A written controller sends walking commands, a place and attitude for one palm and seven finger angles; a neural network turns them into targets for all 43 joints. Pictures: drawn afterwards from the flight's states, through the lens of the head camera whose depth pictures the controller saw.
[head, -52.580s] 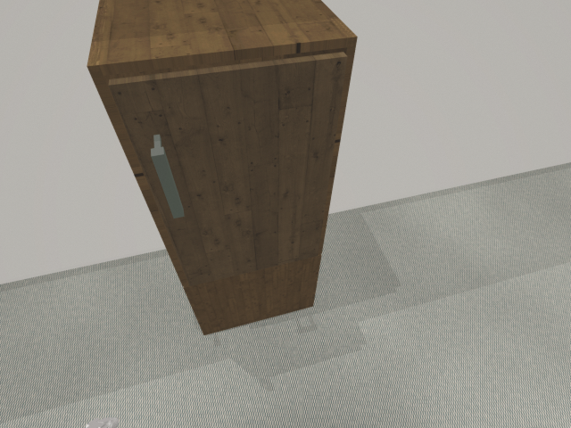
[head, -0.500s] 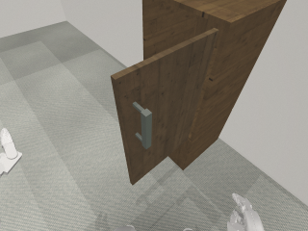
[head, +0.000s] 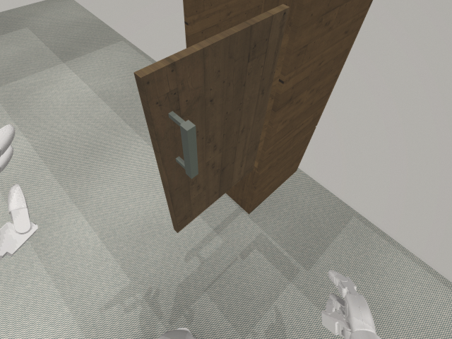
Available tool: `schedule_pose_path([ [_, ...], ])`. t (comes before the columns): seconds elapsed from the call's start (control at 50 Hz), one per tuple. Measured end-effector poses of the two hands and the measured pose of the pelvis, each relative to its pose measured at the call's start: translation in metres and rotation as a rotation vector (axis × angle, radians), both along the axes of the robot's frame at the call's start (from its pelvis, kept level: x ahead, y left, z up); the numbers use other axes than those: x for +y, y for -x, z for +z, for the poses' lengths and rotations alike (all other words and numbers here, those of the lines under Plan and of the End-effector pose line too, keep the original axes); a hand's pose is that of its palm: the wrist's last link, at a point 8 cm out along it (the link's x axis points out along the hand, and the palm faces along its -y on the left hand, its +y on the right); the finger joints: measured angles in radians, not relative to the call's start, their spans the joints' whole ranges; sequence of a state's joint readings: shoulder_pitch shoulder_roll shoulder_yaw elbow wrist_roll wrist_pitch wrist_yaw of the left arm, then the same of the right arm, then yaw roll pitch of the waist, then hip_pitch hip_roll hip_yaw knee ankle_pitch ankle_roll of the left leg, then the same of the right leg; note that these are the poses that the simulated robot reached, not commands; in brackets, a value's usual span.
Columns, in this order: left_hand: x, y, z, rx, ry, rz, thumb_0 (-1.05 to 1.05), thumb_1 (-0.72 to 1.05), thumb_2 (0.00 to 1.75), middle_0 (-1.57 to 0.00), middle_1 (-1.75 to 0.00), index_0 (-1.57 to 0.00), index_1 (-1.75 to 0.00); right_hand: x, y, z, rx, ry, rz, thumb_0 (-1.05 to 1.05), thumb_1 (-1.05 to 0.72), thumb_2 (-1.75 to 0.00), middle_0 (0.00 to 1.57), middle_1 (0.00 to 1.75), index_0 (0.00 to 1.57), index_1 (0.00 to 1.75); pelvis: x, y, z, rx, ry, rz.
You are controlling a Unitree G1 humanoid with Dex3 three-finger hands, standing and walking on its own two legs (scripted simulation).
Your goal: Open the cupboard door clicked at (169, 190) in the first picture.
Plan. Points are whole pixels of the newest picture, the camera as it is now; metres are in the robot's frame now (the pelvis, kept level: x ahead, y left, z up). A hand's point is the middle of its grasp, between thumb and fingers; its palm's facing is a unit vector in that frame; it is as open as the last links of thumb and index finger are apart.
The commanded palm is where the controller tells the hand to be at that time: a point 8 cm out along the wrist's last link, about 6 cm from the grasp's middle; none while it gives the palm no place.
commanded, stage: stop stepping back and stand still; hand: left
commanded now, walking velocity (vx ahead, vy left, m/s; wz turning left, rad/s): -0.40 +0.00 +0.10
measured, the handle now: (183, 146) +0.46 +0.13 +0.04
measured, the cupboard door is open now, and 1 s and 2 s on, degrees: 91 91 91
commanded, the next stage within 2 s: let the arm hang, fingers relaxed in 1.44 s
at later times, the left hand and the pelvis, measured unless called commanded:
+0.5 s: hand out of the picture +0.08 +0.21 +0.17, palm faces +0.49 -0.75 -0.45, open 7.4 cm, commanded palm +0.03 +0.25 +0.18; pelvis -0.10 -0.05 +0.01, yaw +2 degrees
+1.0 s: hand out of the picture +0.06 +0.25 +0.16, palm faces +0.50 -0.75 -0.43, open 7.4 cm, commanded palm -0.01 +0.28 +0.18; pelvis -0.13 -0.03 +0.00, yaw +2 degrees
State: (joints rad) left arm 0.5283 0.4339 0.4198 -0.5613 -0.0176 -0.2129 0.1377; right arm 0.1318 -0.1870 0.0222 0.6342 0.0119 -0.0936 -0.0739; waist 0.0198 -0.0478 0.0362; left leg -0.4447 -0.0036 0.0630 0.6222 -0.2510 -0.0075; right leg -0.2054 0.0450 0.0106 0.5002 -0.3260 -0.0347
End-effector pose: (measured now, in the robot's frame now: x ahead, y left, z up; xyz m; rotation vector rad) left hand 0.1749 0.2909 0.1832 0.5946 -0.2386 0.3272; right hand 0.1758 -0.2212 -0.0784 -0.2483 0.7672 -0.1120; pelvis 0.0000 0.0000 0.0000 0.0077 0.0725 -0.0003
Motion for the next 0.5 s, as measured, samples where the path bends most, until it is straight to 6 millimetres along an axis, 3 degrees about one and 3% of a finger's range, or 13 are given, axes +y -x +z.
schedule_pose_path([
  [0.1,-0.003,0.008,0.018,-0.045,-0.057,-0.078,0.02,0.88,0.90,-0.22,-0.30,-0.21,-0.30,-0.016,0.012,0.019,-0.084,0.031,-0.036,0.02,-0.90,-0.90,0.20,0.30,0.20,0.30,0.000,0.021,0.002,-0.023,0.015,-0.011],
  [0.18,-0.007,0.033,0.014,0.020,-0.052,-0.050,0.01,0.89,0.90,-0.22,-0.30,-0.21,-0.30,-0.025,0.037,0.026,-0.124,0.011,-0.055,0.01,-0.90,-0.90,0.20,0.30,0.20,0.30,-0.005,0.043,0.005,-0.046,0.025,-0.019],
  [0.28,-0.017,0.080,-0.001,0.109,-0.040,0.029,0.01,0.89,0.90,-0.22,-0.30,-0.21,-0.30,-0.039,0.080,0.014,-0.113,-0.012,-0.078,0.01,-0.90,-0.90,0.20,0.30,0.20,0.30,-0.024,0.067,-0.001,-0.065,0.005,-0.014],
  [0.38,-0.035,0.121,-0.003,0.054,0.008,0.115,0.02,0.89,0.90,-0.22,-0.30,-0.21,-0.30,-0.056,0.121,-0.010,-0.010,-0.010,-0.038,0.01,-0.90,-0.90,0.20,0.30,0.20,0.30,-0.043,0.091,-0.004,-0.079,-0.016,0.010],
  [0.5,-0.046,0.136,0.005,-0.034,0.057,0.138,0.02,0.88,0.90,-0.22,-0.30,-0.21,-0.30,-0.075,0.158,-0.011,0.049,0.000,-0.056,0.02,-0.90,-0.90,0.20,0.30,0.20,0.30,-0.053,0.104,0.006,-0.067,-0.045,0.026],
])
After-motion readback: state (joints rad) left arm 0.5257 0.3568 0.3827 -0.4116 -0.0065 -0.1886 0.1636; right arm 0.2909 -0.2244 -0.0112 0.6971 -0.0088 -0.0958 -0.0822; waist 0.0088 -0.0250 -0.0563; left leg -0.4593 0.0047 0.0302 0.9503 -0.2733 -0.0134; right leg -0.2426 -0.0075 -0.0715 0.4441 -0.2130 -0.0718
